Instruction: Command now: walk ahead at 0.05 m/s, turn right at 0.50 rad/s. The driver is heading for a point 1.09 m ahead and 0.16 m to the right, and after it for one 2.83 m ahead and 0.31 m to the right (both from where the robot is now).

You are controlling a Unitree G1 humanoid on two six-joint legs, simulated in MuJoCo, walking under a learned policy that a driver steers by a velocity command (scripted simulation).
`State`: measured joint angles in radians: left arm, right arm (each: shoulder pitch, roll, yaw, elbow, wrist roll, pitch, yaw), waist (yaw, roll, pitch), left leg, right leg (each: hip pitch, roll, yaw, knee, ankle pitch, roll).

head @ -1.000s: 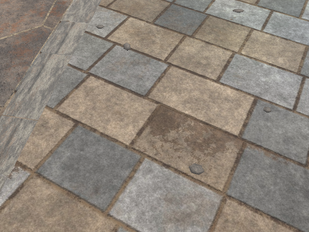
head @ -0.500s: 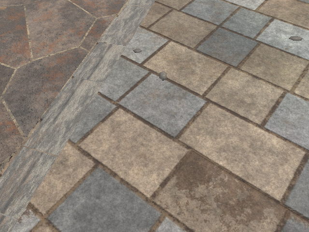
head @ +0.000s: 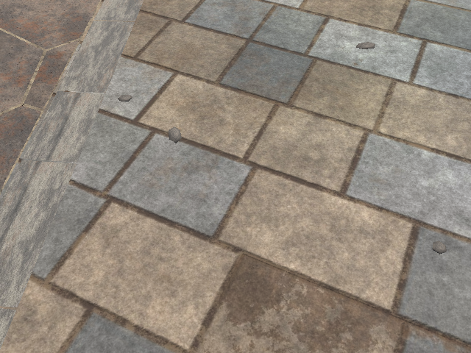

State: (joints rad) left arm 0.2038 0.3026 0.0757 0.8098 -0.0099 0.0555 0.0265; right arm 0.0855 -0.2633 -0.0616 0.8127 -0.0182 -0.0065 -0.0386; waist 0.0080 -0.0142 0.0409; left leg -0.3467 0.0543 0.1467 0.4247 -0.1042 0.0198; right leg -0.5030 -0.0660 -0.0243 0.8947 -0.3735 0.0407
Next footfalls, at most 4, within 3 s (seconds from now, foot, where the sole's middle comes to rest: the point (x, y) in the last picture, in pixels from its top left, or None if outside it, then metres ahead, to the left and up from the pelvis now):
0.10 right None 0.06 -0.13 -0.77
0.64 left None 0.07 0.12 -0.77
1.08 right None -0.05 -0.09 -0.77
1.52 left None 0.38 0.01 -0.77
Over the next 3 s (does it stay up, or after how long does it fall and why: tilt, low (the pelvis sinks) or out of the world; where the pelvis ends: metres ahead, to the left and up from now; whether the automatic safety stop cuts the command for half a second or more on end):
stays up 0.95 -0.21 -0.01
